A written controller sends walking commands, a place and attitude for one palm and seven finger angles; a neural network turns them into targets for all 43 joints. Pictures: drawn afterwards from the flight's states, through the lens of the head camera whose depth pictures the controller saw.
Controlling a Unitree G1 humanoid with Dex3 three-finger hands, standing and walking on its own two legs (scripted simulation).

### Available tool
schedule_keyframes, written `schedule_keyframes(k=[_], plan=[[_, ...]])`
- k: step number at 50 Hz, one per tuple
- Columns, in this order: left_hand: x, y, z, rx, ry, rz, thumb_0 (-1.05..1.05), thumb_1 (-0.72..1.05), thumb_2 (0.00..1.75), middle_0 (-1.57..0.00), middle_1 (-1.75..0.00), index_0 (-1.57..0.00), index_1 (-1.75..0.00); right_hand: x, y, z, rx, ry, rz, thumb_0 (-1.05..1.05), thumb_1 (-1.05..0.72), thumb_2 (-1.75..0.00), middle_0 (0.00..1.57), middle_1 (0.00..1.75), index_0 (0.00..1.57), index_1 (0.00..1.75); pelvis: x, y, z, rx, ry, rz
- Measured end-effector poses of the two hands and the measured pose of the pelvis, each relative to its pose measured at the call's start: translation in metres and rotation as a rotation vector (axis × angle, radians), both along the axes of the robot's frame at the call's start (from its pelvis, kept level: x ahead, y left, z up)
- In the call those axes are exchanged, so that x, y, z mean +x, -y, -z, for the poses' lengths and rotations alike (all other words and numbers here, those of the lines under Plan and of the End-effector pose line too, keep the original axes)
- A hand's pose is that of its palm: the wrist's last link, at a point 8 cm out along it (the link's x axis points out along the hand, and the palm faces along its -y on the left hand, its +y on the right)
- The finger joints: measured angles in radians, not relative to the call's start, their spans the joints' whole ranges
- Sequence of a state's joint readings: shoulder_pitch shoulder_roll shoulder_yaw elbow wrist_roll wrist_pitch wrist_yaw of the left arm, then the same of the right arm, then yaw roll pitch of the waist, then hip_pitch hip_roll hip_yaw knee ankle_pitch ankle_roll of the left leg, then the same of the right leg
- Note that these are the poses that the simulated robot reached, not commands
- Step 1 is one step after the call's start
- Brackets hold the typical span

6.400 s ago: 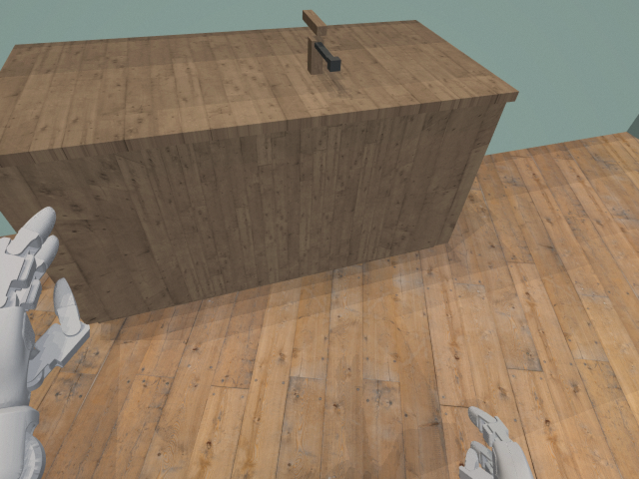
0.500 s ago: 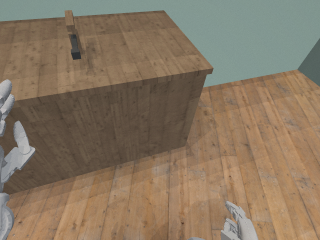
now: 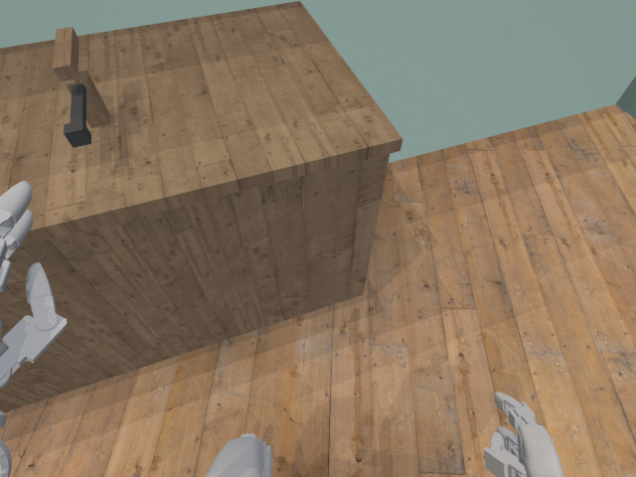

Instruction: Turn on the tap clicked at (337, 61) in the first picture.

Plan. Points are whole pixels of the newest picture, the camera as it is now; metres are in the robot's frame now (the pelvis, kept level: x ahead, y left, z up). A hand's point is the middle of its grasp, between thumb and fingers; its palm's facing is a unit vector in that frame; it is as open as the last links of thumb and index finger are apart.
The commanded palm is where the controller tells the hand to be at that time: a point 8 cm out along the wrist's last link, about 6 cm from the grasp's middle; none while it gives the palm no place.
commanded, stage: take the last steps up to it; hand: left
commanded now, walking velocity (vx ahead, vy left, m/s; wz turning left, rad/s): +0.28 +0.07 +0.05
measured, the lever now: (77, 134) +0.59 +0.40 +0.07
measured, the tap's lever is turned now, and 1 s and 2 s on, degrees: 0 0 0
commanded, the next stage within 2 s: come to a stop and stand still in 0.56 s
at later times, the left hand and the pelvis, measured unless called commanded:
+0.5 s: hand (61, 220) +0.32 +0.26 +0.19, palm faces +0.39 -0.81 -0.43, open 7.4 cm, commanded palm +0.27 +0.30 +0.18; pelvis +0.11 +0.02 +0.00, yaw +0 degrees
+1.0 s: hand (94, 189) +0.37 +0.24 +0.18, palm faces +0.38 -0.80 -0.46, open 7.4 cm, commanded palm +0.31 +0.29 +0.18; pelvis +0.15 +0.01 -0.01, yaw +0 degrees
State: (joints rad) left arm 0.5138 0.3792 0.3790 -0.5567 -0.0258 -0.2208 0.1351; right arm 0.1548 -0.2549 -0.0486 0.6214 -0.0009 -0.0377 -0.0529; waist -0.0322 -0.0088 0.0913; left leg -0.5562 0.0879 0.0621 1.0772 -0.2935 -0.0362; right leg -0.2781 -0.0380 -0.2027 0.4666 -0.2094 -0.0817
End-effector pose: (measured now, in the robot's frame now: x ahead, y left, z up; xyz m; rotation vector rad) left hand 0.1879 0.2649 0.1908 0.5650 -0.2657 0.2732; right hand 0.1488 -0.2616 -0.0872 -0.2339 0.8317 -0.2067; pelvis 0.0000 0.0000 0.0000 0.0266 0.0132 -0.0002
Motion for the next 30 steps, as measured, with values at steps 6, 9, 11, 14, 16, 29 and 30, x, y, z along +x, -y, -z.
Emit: schedule_keyframes(k=[6, 9, 11, 14, 16, 29, 30], plan=[[0.015, -0.017, -0.011, 0.015, 0.037, -0.041, 0.01, 0.89, 0.90, -0.21, -0.31, -0.22, -0.30, 0.021, -0.005, -0.008, -0.024, 0.007, -0.003, 0.01, -0.91, -0.90, 0.20, 0.29, 0.19, 0.30, 0.029, -0.008, -0.003, 0.003, -0.006, -0.002], [0.025, -0.031, -0.005, -0.029, 0.069, -0.075, 0.01, 0.89, 0.90, -0.21, -0.31, -0.22, -0.30, 0.036, -0.019, -0.007, -0.025, 0.013, -0.015, 0.01, -0.91, -0.90, 0.20, 0.30, 0.20, 0.30, 0.046, -0.017, 0.001, -0.006, 0.004, -0.004], [0.034, -0.041, 0.002, -0.061, 0.100, -0.087, 0.01, 0.89, 0.90, -0.21, -0.31, -0.22, -0.30, 0.048, -0.031, -0.004, -0.027, 0.028, -0.022, 0.01, -0.91, -0.90, 0.20, 0.30, 0.20, 0.30, 0.058, -0.025, 0.008, -0.023, 0.013, -0.003], [0.053, -0.052, 0.012, -0.104, 0.133, -0.098, 0.01, 0.89, 0.90, -0.21, -0.31, -0.22, -0.30, 0.066, -0.054, -0.001, 0.003, 0.049, -0.025, 0.01, -0.91, -0.90, 0.20, 0.30, 0.20, 0.30, 0.069, -0.031, 0.012, -0.006, 0.030, 0.000], [0.066, -0.055, 0.014, -0.116, 0.130, -0.099, 0.01, 0.89, 0.90, -0.21, -0.31, -0.21, -0.30, 0.078, -0.070, -0.002, 0.034, 0.062, -0.048, 0.01, -0.91, -0.90, 0.20, 0.30, 0.20, 0.30, 0.076, -0.032, 0.010, -0.013, 0.032, -0.012], [0.107, -0.020, -0.005, 0.026, 0.054, -0.075, 0.01, 0.89, 0.90, -0.21, -0.31, -0.21, -0.30, 0.130, -0.081, 0.016, 0.177, 0.057, -0.115, 0.01, -0.90, -0.90, 0.21, 0.30, 0.20, 0.30, 0.125, -0.005, 0.009, -0.023, 0.017, -0.004], [0.111, -0.018, -0.001, 0.031, 0.049, -0.089, 0.01, 0.89, 0.90, -0.21, -0.31, -0.21, -0.30, 0.135, -0.074, 0.022, 0.174, 0.051, -0.114, 0.01, -0.90, -0.90, 0.21, 0.30, 0.20, 0.30, 0.128, -0.001, 0.013, -0.027, 0.022, -0.007]])
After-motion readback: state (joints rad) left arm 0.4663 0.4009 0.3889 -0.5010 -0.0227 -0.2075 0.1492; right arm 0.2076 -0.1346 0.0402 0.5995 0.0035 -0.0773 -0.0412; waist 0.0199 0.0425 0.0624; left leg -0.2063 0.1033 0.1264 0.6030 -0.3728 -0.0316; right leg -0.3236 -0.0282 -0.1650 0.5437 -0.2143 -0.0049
